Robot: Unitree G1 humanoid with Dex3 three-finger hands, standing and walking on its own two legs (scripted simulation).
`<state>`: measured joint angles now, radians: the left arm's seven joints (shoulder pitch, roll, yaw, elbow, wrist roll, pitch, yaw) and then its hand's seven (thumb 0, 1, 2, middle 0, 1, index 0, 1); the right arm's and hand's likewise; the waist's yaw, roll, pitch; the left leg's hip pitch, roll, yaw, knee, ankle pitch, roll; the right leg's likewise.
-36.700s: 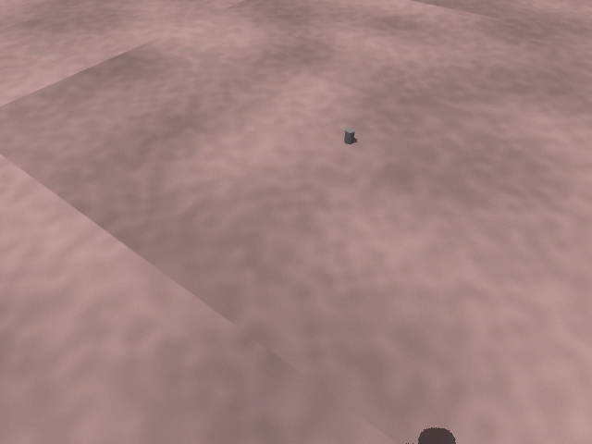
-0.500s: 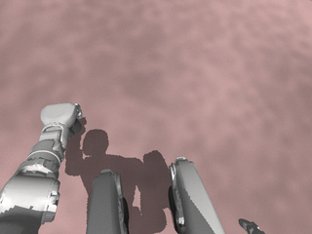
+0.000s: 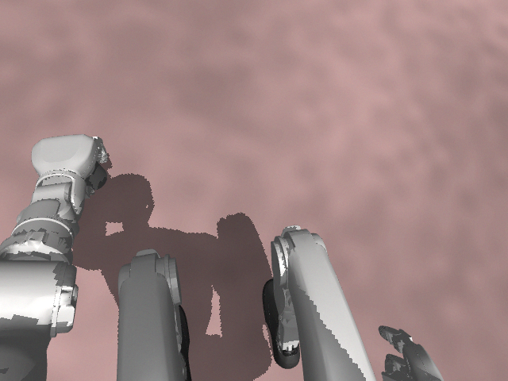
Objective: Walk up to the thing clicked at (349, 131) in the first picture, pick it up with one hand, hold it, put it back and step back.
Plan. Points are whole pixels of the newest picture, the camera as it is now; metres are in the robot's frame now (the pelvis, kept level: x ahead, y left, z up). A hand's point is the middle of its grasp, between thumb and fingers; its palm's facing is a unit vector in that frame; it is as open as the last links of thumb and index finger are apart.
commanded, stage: crouch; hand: left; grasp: from above
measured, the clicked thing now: (86, 171) +0.47 +0.24 -0.18
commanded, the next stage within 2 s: lower in 0.58 s
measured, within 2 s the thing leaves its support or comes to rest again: neither
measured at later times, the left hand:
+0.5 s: hand (89, 180) +0.47 +0.24 -0.21, palm faces -0.46 -0.03 -0.89, open 7.6 cm
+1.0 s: hand (97, 185) +0.47 +0.24 -0.26, palm faces -0.48 -0.03 -0.88, open 7.6 cm
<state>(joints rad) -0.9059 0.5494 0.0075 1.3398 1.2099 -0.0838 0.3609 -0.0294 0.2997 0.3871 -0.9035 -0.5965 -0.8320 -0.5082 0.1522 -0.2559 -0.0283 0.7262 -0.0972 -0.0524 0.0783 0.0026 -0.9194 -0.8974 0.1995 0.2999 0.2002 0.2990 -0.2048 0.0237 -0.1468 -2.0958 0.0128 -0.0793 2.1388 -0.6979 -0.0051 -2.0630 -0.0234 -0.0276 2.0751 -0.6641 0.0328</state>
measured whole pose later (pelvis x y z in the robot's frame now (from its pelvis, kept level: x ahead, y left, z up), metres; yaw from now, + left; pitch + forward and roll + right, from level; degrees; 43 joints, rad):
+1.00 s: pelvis -0.01 +0.00 -0.08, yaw -3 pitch +34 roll -7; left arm -1.04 0.70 0.07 1.57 1.29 -0.17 0.43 -0.02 0.29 0.38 -0.92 -0.57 -0.86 -0.47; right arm 0.17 -0.29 0.07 0.75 -0.16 -0.09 0.14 0.00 -0.92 -0.90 0.20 0.30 0.20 0.30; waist -0.28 -0.01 -0.03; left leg -2.31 0.00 -0.13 2.41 -0.70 -0.01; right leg -2.26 -0.01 -0.05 2.31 -0.65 0.04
